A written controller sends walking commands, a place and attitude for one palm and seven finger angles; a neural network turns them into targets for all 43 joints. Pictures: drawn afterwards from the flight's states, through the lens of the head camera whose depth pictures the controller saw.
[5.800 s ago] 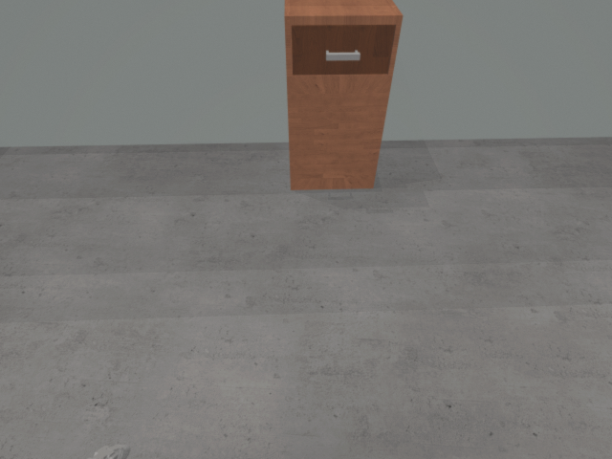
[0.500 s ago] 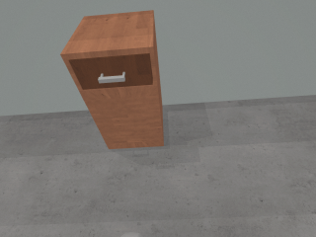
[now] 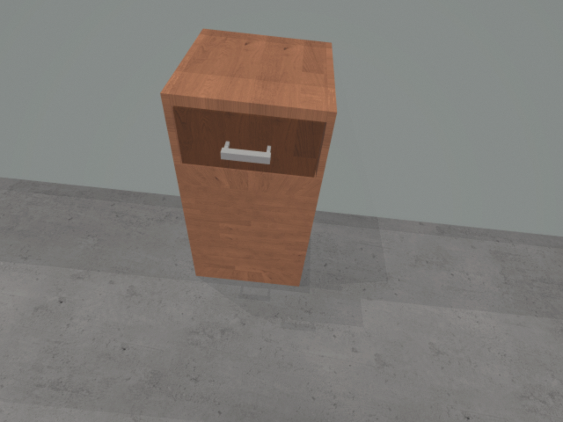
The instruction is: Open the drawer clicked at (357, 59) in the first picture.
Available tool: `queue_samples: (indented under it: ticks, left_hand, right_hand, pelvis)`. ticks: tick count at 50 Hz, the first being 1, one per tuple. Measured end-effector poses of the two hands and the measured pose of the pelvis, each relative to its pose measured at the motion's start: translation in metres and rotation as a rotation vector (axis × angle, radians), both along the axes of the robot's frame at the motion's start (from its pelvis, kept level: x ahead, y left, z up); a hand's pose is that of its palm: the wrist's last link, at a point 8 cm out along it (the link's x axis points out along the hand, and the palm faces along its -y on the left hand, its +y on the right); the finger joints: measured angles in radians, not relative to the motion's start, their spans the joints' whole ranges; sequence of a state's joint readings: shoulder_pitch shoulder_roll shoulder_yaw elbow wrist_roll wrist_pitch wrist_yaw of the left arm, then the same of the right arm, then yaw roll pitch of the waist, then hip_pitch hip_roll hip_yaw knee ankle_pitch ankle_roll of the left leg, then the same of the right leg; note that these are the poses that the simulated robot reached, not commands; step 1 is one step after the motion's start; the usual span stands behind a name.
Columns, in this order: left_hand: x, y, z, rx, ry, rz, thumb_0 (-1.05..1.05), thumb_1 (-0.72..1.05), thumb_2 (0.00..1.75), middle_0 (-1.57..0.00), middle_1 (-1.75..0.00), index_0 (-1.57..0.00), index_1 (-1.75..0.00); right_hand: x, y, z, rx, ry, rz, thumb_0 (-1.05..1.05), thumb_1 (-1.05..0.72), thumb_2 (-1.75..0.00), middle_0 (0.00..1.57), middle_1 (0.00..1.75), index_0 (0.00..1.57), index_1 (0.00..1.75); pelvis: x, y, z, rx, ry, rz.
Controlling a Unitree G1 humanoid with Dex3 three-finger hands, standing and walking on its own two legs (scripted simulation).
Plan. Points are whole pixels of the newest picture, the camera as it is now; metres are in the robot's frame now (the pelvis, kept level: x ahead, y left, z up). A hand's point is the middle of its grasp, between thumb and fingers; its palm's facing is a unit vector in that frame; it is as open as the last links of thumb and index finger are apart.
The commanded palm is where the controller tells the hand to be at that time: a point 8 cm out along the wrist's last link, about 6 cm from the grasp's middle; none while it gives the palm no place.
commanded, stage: take the last steps up to it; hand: left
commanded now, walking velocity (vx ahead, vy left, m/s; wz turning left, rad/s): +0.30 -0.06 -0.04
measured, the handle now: (247, 151) +0.76 +0.16 -0.08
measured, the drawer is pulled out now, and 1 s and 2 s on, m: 0.00 0.00 0.00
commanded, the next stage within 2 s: come to a stop and stand still in 0.44 s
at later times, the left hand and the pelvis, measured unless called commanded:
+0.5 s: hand (231, 333) +0.31 +0.12 -0.18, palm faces -0.05 -0.98 -0.18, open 7.4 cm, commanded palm none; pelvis +0.18 -0.05 -0.02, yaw -1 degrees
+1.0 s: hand (202, 359) +0.26 +0.16 -0.19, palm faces +0.07 -0.98 -0.21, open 7.4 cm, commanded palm none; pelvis +0.23 -0.02 -0.01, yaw -2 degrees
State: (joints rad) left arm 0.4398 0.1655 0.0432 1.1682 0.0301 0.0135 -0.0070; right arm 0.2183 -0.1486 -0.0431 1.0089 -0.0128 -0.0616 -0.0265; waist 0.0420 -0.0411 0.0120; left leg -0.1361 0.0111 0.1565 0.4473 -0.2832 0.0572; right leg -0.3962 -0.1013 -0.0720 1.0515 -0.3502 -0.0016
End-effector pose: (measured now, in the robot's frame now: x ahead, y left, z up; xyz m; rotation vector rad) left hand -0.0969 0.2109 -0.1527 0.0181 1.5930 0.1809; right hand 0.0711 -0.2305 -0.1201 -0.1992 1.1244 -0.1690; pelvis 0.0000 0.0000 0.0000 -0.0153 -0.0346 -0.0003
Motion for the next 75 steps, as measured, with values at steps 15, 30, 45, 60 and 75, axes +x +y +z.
queue_samples:
  ticks: [15, 30, 45, 60, 75]
  left_hand:
    - [0.280, 0.013, 0.009, 0.054, -0.392, -0.164, 0.00, 0.91, 0.90, -0.20, -0.29, -0.19, -0.30]
    - [0.393, -0.044, 0.013, 0.111, -0.428, -0.138, -0.02, 0.94, 0.90, -0.21, -0.30, -0.20, -0.30]
    - [0.360, -0.009, -0.004, 0.108, -0.247, -0.066, -0.01, 0.91, 0.90, -0.20, -0.30, -0.20, -0.30]
    - [0.329, -0.007, 0.010, 0.123, -0.185, -0.137, 0.00, 0.91, 0.90, -0.20, -0.30, -0.19, -0.30]
    - [0.299, -0.080, 0.026, 0.117, -0.204, -0.129, 0.01, 0.92, 0.90, -0.21, -0.30, -0.20, -0.30]
  right_hand:
    - [-0.087, 0.028, -0.016, 0.083, 0.440, -0.178, 0.00, -0.92, -0.90, 0.20, 0.30, 0.20, 0.30]
    - [0.069, -0.029, -0.040, 0.120, 0.397, -0.159, 0.01, -0.91, -0.90, 0.20, 0.30, 0.20, 0.30]
    - [0.254, -0.039, -0.025, 0.008, 0.067, -0.011, 0.01, -0.93, -0.90, 0.20, 0.30, 0.19, 0.30]
    - [0.201, -0.036, -0.020, 0.050, 0.082, -0.060, 0.00, -0.92, -0.90, 0.20, 0.30, 0.20, 0.30]
    - [0.085, -0.084, -0.036, 0.113, 0.336, -0.127, 0.01, -0.92, -0.90, 0.20, 0.30, 0.20, 0.30]
  pelvis:
    - [0.098, -0.003, -0.004, 0.023, 0.007, -0.004]
    - [0.210, -0.055, -0.010, 0.010, 0.008, -0.005]
    - [0.242, -0.028, -0.014, 0.006, 0.005, -0.010]
    - [0.211, -0.040, -0.003, 0.025, 0.028, -0.059]
    - [0.201, -0.087, 0.004, 0.057, 0.015, -0.050]
